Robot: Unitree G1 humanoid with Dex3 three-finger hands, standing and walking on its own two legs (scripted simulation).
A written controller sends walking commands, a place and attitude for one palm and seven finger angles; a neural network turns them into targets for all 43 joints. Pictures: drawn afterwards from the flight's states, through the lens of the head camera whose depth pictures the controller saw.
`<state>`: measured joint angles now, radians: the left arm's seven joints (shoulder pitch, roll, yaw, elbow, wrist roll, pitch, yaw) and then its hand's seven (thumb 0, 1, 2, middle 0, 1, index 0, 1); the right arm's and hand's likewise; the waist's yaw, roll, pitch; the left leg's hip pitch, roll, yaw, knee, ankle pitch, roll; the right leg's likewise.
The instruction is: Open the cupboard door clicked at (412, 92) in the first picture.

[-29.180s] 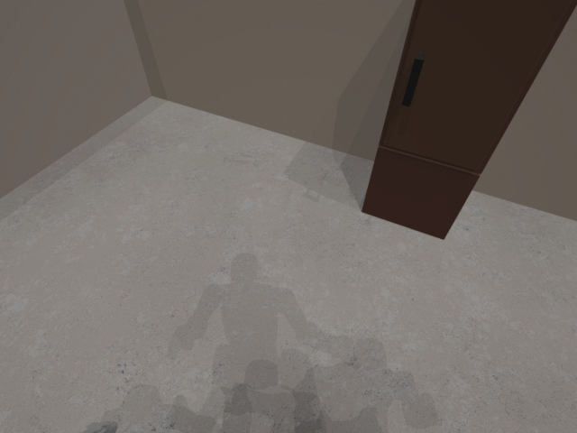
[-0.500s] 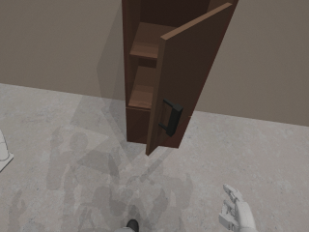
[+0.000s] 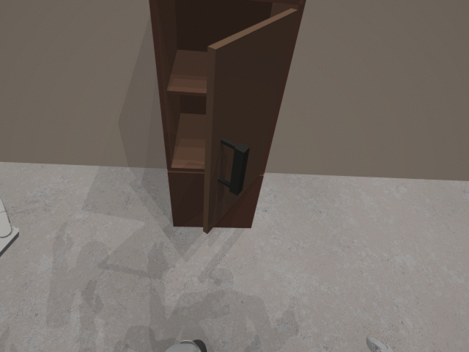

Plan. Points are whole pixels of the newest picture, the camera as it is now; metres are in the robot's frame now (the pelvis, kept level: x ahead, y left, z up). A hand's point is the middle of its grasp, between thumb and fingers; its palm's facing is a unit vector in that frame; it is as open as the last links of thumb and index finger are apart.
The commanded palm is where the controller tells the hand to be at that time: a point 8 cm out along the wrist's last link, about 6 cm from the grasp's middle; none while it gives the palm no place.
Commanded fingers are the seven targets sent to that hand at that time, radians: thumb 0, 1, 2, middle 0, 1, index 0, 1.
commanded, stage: stop stepping back and stand still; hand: left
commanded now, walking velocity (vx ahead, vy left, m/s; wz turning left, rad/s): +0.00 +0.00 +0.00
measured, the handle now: (231, 166) +0.56 +0.02 -0.03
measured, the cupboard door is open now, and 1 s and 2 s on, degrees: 54 54 54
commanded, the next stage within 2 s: let the arm hang, fingers relaxed in 0.60 s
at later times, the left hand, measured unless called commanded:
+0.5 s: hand (3, 280) +0.16 +0.25 +0.18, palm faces +0.32 -0.83 -0.46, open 7.5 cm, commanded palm +0.10 +0.31 +0.20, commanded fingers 0.00 0.90 0.90 -0.20 -0.30 -0.20 -0.30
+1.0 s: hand out of the picture -0.01 +0.19 -0.14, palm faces -0.09 -0.98 -0.17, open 7.4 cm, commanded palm none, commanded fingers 0.00 0.90 0.90 -0.20 -0.30 -0.20 -0.30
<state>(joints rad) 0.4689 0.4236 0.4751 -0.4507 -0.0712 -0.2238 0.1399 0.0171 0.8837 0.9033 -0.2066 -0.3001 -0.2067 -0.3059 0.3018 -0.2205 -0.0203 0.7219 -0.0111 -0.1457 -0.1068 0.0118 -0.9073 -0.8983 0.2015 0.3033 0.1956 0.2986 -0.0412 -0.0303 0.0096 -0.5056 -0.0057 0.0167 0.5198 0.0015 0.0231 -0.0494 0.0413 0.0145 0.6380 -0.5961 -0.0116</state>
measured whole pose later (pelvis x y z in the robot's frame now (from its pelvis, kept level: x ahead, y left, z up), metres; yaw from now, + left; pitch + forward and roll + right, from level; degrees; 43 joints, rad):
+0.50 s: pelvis -0.05 +0.01 +0.02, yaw -2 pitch +0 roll -1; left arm 0.60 0.40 0.37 -0.52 -0.04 -0.18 0.12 0.02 0.88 0.90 -0.21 -0.30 -0.21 -0.31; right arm 0.18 -0.17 0.04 0.58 -0.02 -0.15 -0.05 0.01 -0.90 -0.90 0.21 0.30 0.20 0.30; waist -0.01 0.00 0.01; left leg -0.37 0.00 0.01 0.55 -0.22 0.00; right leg -0.18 0.05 -0.02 0.47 -0.29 -0.04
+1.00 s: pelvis -0.08 +0.02 +0.02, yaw -1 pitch -1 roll -1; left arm 0.24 0.20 -0.03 0.93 0.02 0.05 -0.01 0.01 0.91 0.90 -0.20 -0.30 -0.20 -0.30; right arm 0.16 -0.28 0.01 0.97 -0.03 0.01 0.01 0.00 -0.91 -0.90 0.20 0.30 0.20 0.30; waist -0.03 -0.01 0.04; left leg -0.32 -0.03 -0.01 0.47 -0.13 0.03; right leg -0.21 0.03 -0.03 0.50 -0.26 -0.03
